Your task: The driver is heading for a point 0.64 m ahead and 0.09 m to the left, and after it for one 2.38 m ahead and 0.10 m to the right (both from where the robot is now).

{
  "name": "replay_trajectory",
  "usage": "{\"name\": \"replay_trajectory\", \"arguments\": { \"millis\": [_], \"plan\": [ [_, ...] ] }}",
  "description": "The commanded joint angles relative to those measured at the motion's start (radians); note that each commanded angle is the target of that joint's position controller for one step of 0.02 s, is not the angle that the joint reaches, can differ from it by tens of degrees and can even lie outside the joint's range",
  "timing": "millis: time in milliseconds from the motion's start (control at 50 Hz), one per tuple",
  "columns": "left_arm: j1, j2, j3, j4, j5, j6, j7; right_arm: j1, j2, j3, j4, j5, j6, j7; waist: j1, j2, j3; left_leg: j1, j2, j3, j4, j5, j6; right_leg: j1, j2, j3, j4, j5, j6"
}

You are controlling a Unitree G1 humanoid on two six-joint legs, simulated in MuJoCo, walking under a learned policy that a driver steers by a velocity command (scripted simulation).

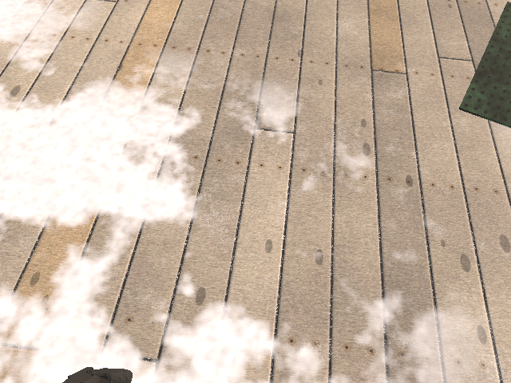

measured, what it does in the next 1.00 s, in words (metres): walks ahead, turning left: right foot, then left foot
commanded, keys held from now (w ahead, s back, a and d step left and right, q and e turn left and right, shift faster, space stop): w+q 0.68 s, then w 0.10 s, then w+e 0.04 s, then e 0.18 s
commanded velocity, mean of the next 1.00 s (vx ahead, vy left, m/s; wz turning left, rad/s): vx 0.47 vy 0.00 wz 0.46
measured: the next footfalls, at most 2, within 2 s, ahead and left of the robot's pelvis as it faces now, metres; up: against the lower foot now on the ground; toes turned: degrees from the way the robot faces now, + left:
right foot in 0.10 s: +0.23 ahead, -0.13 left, +0.00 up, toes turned +5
left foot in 0.62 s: +0.43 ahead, +0.16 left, +0.00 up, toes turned +27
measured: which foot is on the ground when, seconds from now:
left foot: down 0.00-0.10, up 0.12-0.60, down 0.62-1.00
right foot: up 0.00-0.08, down 0.10-0.64, up 0.66-1.00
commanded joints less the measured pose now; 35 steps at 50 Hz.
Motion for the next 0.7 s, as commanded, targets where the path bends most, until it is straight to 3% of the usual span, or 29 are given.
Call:
{"name": "replay_trajectory", "arguments": {
  "millis": [20,60,80,100,120,140,160,180,220,240,320,440,520,560,600,620,640,660,680,700],
  "plan": [
    [-0.108,0.095,0.015,-0.115,-0.008,-0.031,0.001,0.029,-0.172,-0.037,-0.054,-0.007,-0.007,-0.013,0.021,0.126,0.005,0.032,0.274,-0.209,0.038,0.565,0.098,0.036,0.046,-0.008,-0.102,-0.017,-0.025],
    [0.039,0.132,0.029,-0.079,-0.012,-0.042,0.013,-0.039,-0.197,-0.043,-0.078,-0.009,-0.012,-0.012,0.097,0.133,-0.039,-0.048,0.253,-0.207,0.142,0.696,0.053,0.285,0.092,-0.021,-0.167,-0.087,-0.056],
    [0.175,0.157,0.041,-0.042,-0.011,-0.052,0.025,-0.062,-0.200,-0.043,-0.083,-0.002,-0.018,-0.003,0.165,0.088,-0.107,-0.088,0.200,-0.171,0.304,0.728,0.029,0.467,0.095,-0.028,-0.232,-0.061,-0.078],
    [0.324,0.218,0.057,-0.028,0.010,-0.063,0.041,-0.059,-0.149,-0.029,-0.105,0.010,-0.026,0.008,0.223,0.005,-0.235,-0.207,0.133,-0.116,0.555,0.537,0.005,0.701,-0.068,0.129,-0.263,-0.197,-0.121],
    [0.363,0.312,0.075,-0.039,0.037,-0.055,0.049,0.054,-0.031,-0.004,-0.139,0.046,-0.024,0.006,0.166,-0.226,-0.367,-0.511,-0.019,0.005,0.855,-0.187,-0.031,0.965,-0.370,0.566,-0.333,-0.275,-0.224],
    [0.314,0.268,0.075,-0.042,0.016,-0.038,0.043,0.069,-0.117,-0.011,-0.127,0.011,-0.012,-0.002,0.132,-0.188,-0.344,-0.620,0.042,0.025,0.980,-0.234,-0.022,0.881,-0.390,0.764,-0.406,-0.422,-0.265],
    [0.237,0.170,0.052,-0.059,0.007,-0.033,0.041,0.006,-0.139,-0.017,-0.116,-0.006,-0.001,0.001,0.117,-0.048,-0.174,-0.637,0.101,0.032,0.999,-0.134,-0.024,0.722,-0.344,0.605,-0.430,-0.469,-0.244],
    [0.193,0.114,0.037,-0.056,0.003,-0.035,0.036,-0.051,-0.127,-0.013,-0.122,-0.010,0.003,0.012,0.112,0.014,-0.082,-0.618,0.135,0.048,0.952,-0.064,-0.032,0.606,-0.282,0.439,-0.448,-0.363,-0.221],
    [0.208,0.096,0.029,-0.029,-0.001,-0.045,0.038,-0.071,-0.104,-0.011,-0.130,-0.025,0.022,0.032,0.092,-0.052,-0.025,-0.565,0.176,0.066,0.893,-0.026,-0.045,0.497,-0.198,0.224,-0.487,-0.162,-0.176],
    [0.227,0.106,0.032,-0.016,-0.005,-0.055,0.034,-0.064,-0.095,-0.009,-0.133,-0.026,0.033,0.040,0.085,-0.082,-0.030,-0.550,0.179,0.077,0.890,-0.016,-0.051,0.481,-0.197,0.179,-0.490,-0.080,-0.179],
    [0.272,0.121,0.042,0.010,-0.017,-0.081,0.024,-0.178,-0.080,-0.002,-0.185,-0.026,0.050,0.061,0.090,-0.058,-0.018,-0.657,0.204,0.089,0.846,0.073,-0.067,0.518,-0.209,0.049,-0.535,0.058,-0.204],
    [0.322,0.134,0.048,0.042,-0.015,-0.076,0.024,-0.373,-0.043,0.022,-0.255,-0.022,0.041,0.085,0.124,-0.046,0.024,-0.652,0.212,0.166,0.544,0.266,-0.073,0.548,-0.174,-0.144,-0.539,0.131,-0.178],
    [0.374,0.169,0.058,0.067,-0.016,-0.062,0.033,-0.464,-0.052,0.025,-0.296,-0.030,0.042,0.094,0.149,-0.050,0.048,-0.592,0.193,0.241,0.388,0.199,-0.033,0.624,-0.205,-0.201,-0.507,0.209,-0.157],
    [0.394,0.194,0.062,0.080,-0.015,-0.046,0.038,-0.461,-0.063,0.019,-0.303,-0.037,0.043,0.087,0.140,-0.059,0.032,-0.538,0.149,0.276,0.340,0.098,0.001,0.685,-0.216,-0.237,-0.412,0.432,-0.144],
    [0.399,0.224,0.066,0.086,-0.016,-0.027,0.042,-0.330,-0.089,0.003,-0.272,-0.043,0.037,0.072,0.079,-0.064,-0.061,-0.371,0.066,0.302,0.291,0.013,0.048,0.711,-0.214,-0.272,-0.160,0.713,-0.135],
    [0.386,0.223,0.063,0.076,-0.018,-0.019,0.042,-0.156,-0.114,-0.014,-0.215,-0.050,0.027,0.058,0.000,-0.018,-0.162,-0.148,0.034,0.288,0.217,0.056,0.079,0.623,-0.188,-0.301,0.074,0.646,-0.111],
    [0.406,0.164,0.045,0.026,-0.027,-0.021,0.035,-0.029,-0.216,-0.045,-0.193,-0.060,0.026,0.041,-0.038,0.125,-0.292,0.171,0.247,-0.019,0.176,-0.122,0.154,0.320,-0.144,-0.305,0.398,0.269,-0.067],
    [0.370,0.111,0.036,-0.055,-0.019,-0.029,0.018,-0.060,-0.314,-0.068,-0.216,-0.021,0.033,0.031,0.016,0.314,-0.360,0.350,0.484,-0.555,0.037,-0.065,0.271,-0.042,0.060,-0.197,0.699,-0.491,-0.011],
    [0.242,0.173,0.047,-0.076,-0.006,-0.032,0.017,-0.027,-0.288,-0.064,-0.218,-0.010,0.042,0.021,-0.040,0.136,-0.297,0.329,0.466,-0.499,0.007,0.084,0.256,-0.155,0.027,-0.036,0.737,-0.429,-0.020],
    [0.231,0.140,0.035,-0.076,-0.023,-0.041,0.013,-0.065,-0.234,-0.049,-0.195,-0.005,0.040,0.010,0.000,0.097,-0.182,0.214,0.450,-0.335,0.018,0.223,0.235,-0.155,-0.022,-0.025,0.681,-0.331,-0.034]
  ]
}}
Velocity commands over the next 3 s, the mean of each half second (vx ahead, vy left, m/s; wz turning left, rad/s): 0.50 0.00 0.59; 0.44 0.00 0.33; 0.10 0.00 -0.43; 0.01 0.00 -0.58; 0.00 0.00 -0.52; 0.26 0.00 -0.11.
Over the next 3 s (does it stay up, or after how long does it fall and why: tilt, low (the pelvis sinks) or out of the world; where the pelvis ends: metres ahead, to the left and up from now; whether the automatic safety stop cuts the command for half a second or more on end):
stays up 0.68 0.16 0.00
